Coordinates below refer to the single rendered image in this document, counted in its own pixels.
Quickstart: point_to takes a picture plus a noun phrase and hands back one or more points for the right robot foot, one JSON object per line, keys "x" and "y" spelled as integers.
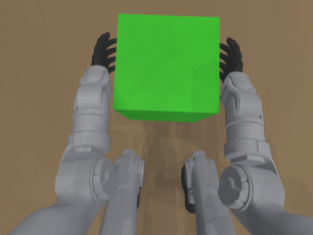
{"x": 190, "y": 207}

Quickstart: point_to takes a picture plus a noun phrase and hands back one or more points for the robot left hand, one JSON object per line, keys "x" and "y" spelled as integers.
{"x": 101, "y": 53}

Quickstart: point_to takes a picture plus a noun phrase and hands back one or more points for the right robot thigh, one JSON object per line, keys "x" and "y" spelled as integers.
{"x": 212, "y": 217}

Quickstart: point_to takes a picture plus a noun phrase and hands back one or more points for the robot left forearm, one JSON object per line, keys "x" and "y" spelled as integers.
{"x": 90, "y": 117}

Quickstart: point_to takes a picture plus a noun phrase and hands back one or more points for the robot right forearm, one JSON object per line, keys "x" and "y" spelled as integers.
{"x": 244, "y": 123}

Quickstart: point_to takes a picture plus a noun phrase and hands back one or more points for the robot right hand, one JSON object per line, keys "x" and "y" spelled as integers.
{"x": 233, "y": 59}

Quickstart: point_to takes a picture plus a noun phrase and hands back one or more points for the robot right upper arm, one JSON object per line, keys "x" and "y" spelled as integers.
{"x": 256, "y": 197}

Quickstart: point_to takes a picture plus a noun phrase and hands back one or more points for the carton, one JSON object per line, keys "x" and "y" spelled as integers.
{"x": 167, "y": 68}

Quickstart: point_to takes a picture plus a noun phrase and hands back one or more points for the robot left upper arm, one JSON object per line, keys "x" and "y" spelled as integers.
{"x": 82, "y": 187}

